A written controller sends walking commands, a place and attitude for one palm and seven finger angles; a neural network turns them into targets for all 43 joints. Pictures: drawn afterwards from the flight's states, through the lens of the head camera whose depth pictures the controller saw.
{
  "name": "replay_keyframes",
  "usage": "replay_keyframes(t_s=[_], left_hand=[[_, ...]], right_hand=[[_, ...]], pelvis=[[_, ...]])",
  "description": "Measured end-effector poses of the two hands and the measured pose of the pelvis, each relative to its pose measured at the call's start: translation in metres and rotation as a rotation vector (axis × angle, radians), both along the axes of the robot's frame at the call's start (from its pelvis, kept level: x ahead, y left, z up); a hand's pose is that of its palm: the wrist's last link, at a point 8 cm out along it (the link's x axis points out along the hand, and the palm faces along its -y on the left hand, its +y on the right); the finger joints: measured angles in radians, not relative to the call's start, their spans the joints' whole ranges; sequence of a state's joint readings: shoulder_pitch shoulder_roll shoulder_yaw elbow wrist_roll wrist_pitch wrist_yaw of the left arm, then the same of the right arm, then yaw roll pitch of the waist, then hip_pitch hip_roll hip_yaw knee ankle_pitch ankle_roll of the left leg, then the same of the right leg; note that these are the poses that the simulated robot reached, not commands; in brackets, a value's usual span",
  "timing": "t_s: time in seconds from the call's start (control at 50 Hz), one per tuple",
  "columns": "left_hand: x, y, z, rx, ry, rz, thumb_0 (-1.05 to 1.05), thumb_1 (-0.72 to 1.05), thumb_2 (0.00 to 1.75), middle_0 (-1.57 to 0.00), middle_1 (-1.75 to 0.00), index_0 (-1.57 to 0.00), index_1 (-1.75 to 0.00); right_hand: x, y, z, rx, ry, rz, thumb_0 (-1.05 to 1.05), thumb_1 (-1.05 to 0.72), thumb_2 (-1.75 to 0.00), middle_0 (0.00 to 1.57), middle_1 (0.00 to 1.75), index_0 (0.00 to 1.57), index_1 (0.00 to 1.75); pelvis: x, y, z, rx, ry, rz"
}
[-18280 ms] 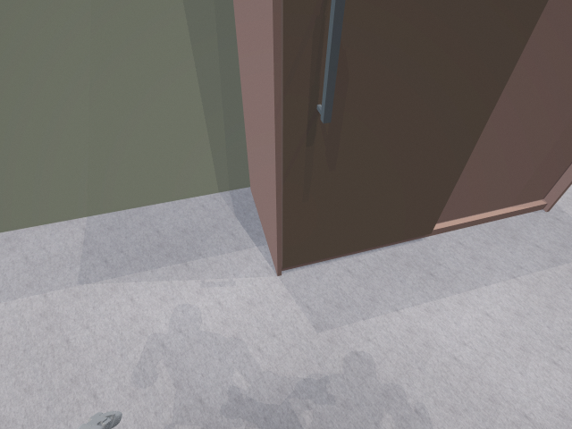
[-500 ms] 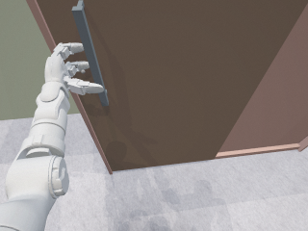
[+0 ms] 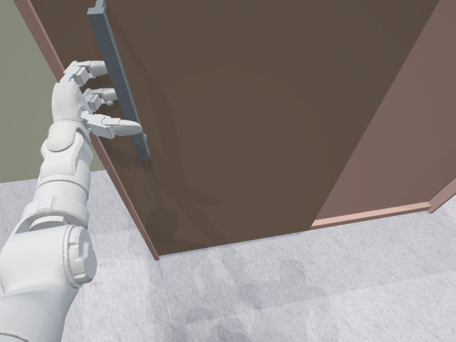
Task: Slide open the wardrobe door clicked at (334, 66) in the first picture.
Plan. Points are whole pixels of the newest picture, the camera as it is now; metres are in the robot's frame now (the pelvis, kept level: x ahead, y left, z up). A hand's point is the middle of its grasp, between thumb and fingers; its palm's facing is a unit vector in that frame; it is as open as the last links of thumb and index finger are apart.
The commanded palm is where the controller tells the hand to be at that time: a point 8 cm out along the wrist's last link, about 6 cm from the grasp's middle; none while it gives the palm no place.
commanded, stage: slide the fingers in behind the handle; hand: left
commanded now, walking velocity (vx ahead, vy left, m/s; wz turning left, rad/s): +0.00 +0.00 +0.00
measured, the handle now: (126, 93) +0.53 +0.17 +0.15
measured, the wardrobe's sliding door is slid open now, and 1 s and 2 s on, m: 0.00 0.00 0.00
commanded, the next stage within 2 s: grip the handle and tug to test in 1.60 s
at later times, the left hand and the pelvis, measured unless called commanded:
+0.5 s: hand (116, 103) +0.48 +0.18 +0.17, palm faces +0.12 -0.99 +0.02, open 14.0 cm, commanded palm +0.45 +0.23 +0.16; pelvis +0.00 +0.01 +0.00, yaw +1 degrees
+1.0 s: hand (127, 106) +0.47 +0.16 +0.16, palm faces +0.12 -0.99 +0.02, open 14.0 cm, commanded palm +0.44 +0.21 +0.16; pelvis +0.00 +0.00 +0.00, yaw +1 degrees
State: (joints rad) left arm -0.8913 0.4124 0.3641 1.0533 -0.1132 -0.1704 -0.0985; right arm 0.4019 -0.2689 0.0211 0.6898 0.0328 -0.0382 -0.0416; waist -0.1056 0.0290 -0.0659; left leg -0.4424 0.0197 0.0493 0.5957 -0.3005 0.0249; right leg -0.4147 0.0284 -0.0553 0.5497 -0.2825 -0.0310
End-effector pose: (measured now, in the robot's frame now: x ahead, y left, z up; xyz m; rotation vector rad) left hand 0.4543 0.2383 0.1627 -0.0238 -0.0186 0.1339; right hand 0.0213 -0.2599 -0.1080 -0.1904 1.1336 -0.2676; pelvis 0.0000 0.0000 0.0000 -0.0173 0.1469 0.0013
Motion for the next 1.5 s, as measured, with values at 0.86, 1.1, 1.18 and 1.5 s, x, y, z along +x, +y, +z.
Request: replay_keyframes(t_s=[0.86,1.1,1.18,1.5], left_hand=[[-0.006,-0.022,-0.003,0.006,-0.005,-0.012,-0.01,-0.5,0.3,-0.3,-1.2,-0.3,-1.2],[-0.007,-0.038,0.001,-0.001,0.02,-0.01,-0.01,-0.5,0.3,-0.3,-1.2,-0.3,-1.2],[-0.005,-0.041,-0.001,-0.008,0.019,-0.007,-0.01,-0.5,0.3,-0.3,-1.2,-0.3,-1.2],[-0.006,-0.037,0.0,0.007,0.013,-0.006,-0.01,-0.5,0.3,-0.3,-1.2,-0.29,-1.2]], right_hand=[[0.025,0.008,0.0,0.014,-0.042,0.039,0.01,-0.91,-0.9,0.2,0.3,0.2,0.3],[0.033,0.004,0.001,0.016,-0.076,0.05,0.01,-0.91,-0.9,0.2,0.3,0.2,0.3],[0.033,0.004,0.001,0.018,-0.077,0.053,0.01,-0.91,-0.9,0.2,0.3,0.2,0.3],[0.021,0.0,0.0,0.016,-0.043,0.031,0.01,-0.91,-0.9,0.2,0.3,0.2,0.3]], pelvis=[[0.003,0.004,0.0,-0.002,-0.013,0.009],[-0.002,-0.001,0.001,0.002,-0.021,0.014],[-0.003,-0.003,0.001,0.004,-0.019,0.013],[-0.001,-0.004,0.001,0.003,-0.019,0.011]])
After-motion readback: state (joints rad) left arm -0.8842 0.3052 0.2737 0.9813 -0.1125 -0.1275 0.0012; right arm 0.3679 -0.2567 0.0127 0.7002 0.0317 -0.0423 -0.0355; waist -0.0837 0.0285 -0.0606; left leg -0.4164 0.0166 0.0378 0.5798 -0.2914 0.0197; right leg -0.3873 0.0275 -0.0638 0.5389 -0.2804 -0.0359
